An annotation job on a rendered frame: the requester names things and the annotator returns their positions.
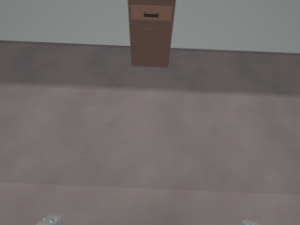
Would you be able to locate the left robot hand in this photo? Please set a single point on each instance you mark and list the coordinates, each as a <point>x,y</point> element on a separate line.
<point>50,220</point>

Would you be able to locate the drawer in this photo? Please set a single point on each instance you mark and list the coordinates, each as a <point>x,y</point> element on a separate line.
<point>164,12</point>

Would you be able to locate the cabinet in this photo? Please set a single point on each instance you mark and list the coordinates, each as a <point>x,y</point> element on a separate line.
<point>150,48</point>

